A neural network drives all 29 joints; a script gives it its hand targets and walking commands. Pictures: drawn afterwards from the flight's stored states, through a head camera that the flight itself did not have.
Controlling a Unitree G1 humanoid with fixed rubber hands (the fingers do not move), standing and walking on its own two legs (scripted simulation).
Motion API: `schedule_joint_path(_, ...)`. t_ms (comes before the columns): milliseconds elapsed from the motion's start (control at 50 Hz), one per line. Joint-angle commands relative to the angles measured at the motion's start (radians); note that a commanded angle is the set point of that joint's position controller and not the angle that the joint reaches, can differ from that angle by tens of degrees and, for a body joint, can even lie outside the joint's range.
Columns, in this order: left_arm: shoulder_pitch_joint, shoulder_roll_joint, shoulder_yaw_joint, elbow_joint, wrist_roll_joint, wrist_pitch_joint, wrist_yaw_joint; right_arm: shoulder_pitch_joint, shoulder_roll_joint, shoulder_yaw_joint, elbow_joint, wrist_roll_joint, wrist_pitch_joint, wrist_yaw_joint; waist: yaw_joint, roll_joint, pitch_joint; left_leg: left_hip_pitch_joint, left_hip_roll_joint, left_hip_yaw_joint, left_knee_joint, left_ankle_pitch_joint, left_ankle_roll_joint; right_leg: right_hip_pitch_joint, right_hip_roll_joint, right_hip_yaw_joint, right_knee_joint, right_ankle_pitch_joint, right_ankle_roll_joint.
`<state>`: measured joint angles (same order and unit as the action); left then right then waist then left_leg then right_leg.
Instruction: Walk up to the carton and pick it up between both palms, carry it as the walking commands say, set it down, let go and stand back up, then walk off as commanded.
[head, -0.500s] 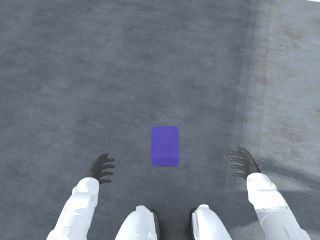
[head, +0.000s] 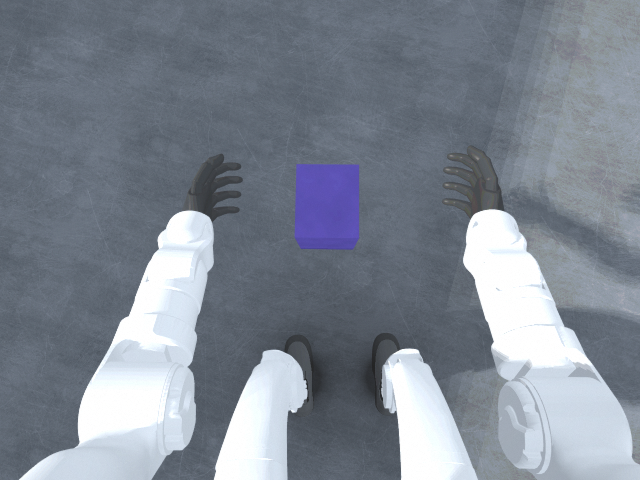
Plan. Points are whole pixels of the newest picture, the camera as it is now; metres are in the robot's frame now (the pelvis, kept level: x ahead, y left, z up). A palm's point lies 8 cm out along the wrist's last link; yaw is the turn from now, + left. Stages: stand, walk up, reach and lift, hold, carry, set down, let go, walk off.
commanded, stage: reach and lift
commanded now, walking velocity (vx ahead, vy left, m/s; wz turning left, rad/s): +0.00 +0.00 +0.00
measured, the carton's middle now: (327, 210) +0.52 +0.02 -0.59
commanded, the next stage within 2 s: none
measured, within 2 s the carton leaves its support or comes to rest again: neither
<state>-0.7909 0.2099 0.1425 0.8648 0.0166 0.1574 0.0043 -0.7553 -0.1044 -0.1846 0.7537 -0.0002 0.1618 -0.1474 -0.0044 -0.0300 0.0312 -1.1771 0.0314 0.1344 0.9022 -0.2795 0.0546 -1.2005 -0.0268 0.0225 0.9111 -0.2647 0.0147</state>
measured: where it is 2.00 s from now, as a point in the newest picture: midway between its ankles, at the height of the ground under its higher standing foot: (343, 389)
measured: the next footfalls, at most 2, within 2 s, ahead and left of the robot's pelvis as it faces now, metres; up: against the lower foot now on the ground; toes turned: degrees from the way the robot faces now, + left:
none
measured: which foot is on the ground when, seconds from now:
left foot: down 0.00-1.00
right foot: down 0.00-1.00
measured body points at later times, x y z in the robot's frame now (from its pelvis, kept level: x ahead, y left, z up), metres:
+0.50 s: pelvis +0.00 +0.00 -0.02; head +0.33 +0.00 +0.29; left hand +0.54 +0.17 -0.15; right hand +0.54 -0.15 -0.13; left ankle +0.06 +0.09 -0.66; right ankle +0.07 -0.13 -0.66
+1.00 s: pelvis -0.02 +0.00 -0.11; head +0.34 +0.01 +0.17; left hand +0.54 +0.17 -0.26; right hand +0.54 -0.13 -0.25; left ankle +0.06 +0.10 -0.66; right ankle +0.07 -0.13 -0.66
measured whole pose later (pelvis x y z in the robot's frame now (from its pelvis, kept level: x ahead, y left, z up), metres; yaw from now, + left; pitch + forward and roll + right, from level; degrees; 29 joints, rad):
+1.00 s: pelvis -0.02 +0.00 -0.11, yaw +1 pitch +48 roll +1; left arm -1.39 0.23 0.40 1.05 0.17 0.11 0.01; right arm -1.31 -0.07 -0.39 0.80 -0.10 0.15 -0.17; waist -0.02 -0.03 0.08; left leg -1.78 0.03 0.10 1.33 -0.39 0.05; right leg -1.80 -0.03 0.02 1.34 -0.38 0.01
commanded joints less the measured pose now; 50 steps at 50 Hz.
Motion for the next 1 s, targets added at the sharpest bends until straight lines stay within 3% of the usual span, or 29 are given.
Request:
schedule_joint_path(0,-0.397,0.112,0.113,-0.071,0.01,-0.05,0.024,-0.272,-0.007,-0.067,-0.036,-0.063,-0.041,-0.034,0.006,0.027,-0.914,0.466,-0.099,-0.193,0.036,0.391,-0.043,0.246,0.112,-0.03,0.023,0.274,0.017)
schedule_joint_path(100,-0.495,0.124,0.172,-0.018,0.057,-0.065,0.022,-0.379,0.007,-0.099,-0.015,-0.096,-0.047,-0.041,0.014,0.023,-0.909,0.428,-0.104,-0.19,0.033,0.396,-0.046,0.22,0.118,-0.022,0.018,0.279,0.022)
schedule_joint_path(200,-0.603,0.132,0.222,0.022,0.1,-0.07,0.017,-0.488,0.011,-0.145,0.001,-0.141,-0.041,-0.034,0.003,0.012,-0.893,0.386,-0.105,-0.193,0.031,0.375,-0.044,0.189,0.125,-0.028,0.025,0.264,0.027)
schedule_joint_path(340,-0.753,0.149,0.261,0.008,0.14,-0.081,0.01,-0.623,0.001,-0.193,0.003,-0.176,-0.04,-0.022,0.0,0.015,-0.979,0.41,-0.107,-0.198,0.061,0.468,-0.045,0.149,0.134,-0.028,0.052,0.314,0.025)
schedule_joint_path(480,-0.765,0.124,0.291,0.012,0.173,-0.083,-0.004,-0.654,0.02,-0.22,-0.03,-0.198,-0.043,-0.01,0.012,0.02,-1.068,0.432,-0.112,-0.203,0.092,0.591,-0.035,0.136,0.136,-0.026,0.075,0.417,0.026)
schedule_joint_path(600,-0.778,0.099,0.315,0.012,0.199,-0.094,-0.018,-0.661,0.047,-0.246,-0.048,-0.227,-0.059,-0.001,0.009,0.023,-1.075,0.355,-0.108,-0.202,0.161,0.595,-0.032,0.048,0.137,-0.034,0.135,0.425,0.032)
schedule_joint_path(800,-0.899,0.15,0.284,0.032,0.158,-0.091,-0.007,-0.735,0.015,-0.218,-0.048,-0.181,-0.055,-0.03,0.001,-0.005,-1.105,0.118,-0.117,-0.175,0.353,0.408,-0.029,-0.025,0.152,-0.037,0.327,0.293,0.042)
schedule_joint_path(920,-0.959,0.168,0.239,0.095,0.141,-0.061,0.015,-0.788,-0.029,-0.219,0.031,-0.16,-0.027,-0.038,-0.006,0.034,-1.022,-0.004,-0.124,-0.167,0.471,0.223,-0.045,-0.196,0.158,-0.063,0.455,0.117,0.036)
schedule_joint_path(980,-0.998,0.175,0.214,0.089,0.125,-0.046,0.029,-0.838,-0.058,-0.209,0.011,-0.143,-0.015,-0.044,-0.019,0.041,-1.061,-0.023,-0.129,-0.161,0.538,0.185,-0.053,-0.223,0.161,-0.075,0.521,0.09,0.034)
